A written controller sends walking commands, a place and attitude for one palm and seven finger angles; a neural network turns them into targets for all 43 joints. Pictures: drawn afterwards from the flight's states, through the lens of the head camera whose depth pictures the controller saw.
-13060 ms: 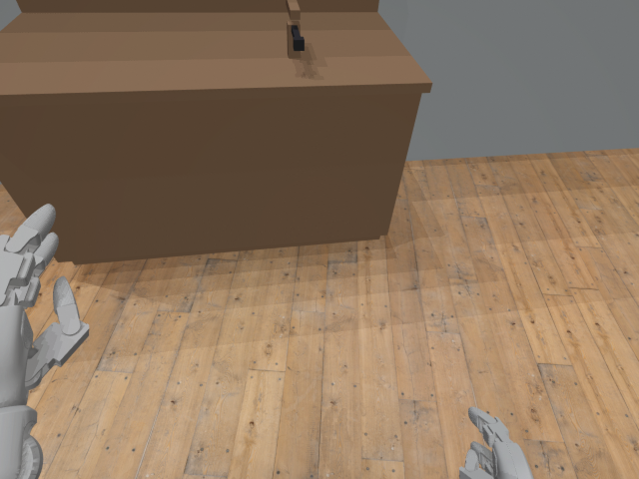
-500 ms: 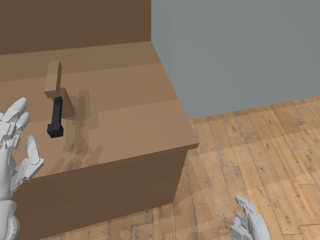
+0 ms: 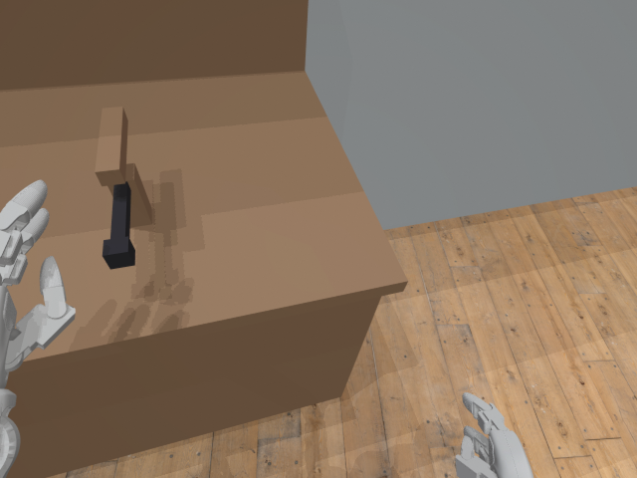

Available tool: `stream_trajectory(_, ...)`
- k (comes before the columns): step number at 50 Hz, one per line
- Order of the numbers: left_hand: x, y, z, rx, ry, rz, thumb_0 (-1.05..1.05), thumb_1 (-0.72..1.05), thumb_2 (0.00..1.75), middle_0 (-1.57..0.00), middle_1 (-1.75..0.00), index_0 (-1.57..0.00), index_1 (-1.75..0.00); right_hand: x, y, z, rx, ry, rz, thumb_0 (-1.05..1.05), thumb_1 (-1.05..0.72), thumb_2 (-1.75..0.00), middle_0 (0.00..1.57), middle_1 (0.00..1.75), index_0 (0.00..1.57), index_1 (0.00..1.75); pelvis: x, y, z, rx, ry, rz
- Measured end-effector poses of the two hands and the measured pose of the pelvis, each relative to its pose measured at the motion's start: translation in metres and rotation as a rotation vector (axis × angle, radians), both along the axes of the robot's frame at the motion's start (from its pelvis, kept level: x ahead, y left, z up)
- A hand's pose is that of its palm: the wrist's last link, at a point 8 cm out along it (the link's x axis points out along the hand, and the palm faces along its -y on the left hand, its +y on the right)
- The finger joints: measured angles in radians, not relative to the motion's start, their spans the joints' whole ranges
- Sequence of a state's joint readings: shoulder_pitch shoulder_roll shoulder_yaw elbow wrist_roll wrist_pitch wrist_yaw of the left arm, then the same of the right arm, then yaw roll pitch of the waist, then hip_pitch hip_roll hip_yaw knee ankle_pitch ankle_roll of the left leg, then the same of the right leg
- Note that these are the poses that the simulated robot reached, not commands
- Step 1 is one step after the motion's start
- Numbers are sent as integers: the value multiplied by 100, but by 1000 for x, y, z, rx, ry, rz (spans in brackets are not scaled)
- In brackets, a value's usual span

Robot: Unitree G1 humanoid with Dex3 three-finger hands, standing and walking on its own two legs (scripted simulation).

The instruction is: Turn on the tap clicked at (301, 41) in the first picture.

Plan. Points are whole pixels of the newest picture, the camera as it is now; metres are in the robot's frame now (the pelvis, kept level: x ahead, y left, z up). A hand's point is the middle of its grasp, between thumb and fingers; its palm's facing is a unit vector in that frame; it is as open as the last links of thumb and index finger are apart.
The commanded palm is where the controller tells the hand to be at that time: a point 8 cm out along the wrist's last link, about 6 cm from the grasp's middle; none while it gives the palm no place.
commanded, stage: come to a stop and stand still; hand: left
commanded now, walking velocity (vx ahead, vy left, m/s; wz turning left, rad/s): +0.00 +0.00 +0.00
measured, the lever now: (119, 252) +0.34 +0.28 +0.08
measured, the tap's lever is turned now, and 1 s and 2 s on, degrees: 0 0 0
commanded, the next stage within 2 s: look again from close up in 0.16 s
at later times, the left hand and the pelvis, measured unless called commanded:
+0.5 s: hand (28, 312) +0.21 +0.28 +0.16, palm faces +0.40 -0.85 -0.34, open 7.4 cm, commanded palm +0.15 +0.31 +0.18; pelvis +0.00 +0.03 +0.00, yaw +1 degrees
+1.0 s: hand (74, 316) +0.21 +0.24 +0.16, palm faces +0.37 -0.86 -0.35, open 7.4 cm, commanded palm +0.15 +0.27 +0.18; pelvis -0.01 -0.01 +0.00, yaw +0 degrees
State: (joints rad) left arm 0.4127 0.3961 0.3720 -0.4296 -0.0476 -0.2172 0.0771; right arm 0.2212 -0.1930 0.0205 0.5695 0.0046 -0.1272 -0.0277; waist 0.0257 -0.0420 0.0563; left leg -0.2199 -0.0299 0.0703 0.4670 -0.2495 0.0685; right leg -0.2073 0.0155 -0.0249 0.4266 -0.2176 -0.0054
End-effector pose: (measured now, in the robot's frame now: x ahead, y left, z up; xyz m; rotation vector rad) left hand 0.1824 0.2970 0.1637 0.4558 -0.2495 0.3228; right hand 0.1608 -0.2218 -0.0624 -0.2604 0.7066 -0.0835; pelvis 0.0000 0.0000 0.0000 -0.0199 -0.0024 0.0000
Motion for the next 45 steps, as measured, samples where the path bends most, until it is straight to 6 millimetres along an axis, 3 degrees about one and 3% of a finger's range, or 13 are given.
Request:
stream_trajectory(6, -2, 10, 8, -34, -85, 36, 1, 88, 90, -21, -30, -21, -30, 9, 14, 3, -2, -12, 37, 2, -90, -90, 20, 30, 20, 30, 1, 9, 0, -7, -3, 5)
stream_trajectory(13, 0, 13, -1, -53, -50, 4, 1, 89, 90, -21, -30, -21, -30, 20, 29, 11, 9, -55, 37, 2, -90, -90, 20, 30, 20, 30, 1, 18, 0, -13, -4, 3)
stream_trajectory(21, -6, 23, 3, -36, -53, 13, 1, 88, 90, -21, -30, -21, -30, 18, 37, 11, 8, -50, 47, 2, -90, -90, 20, 30, 20, 30, -3, 25, 0, -13, -11, 8)
stream_trajectory(35, -17, 22, 3, -34, -37, 33, 1, 89, 90, -21, -30, -21, -30, -3, 32, 0, 20, 4, 15, 2, -90, -90, 20, 30, 20, 30, -10, 24, 1, -12, -22, 11)
stream_trajectory(45, -11, 5, 4, -41, -36, 29, 1, 89, 90, -21, -30, -21, -30, -7, 16, 0, 37, 12, 1, 2, -90, -90, 20, 30, 20, 30, -12, 8, 2, -1, -20, 3)
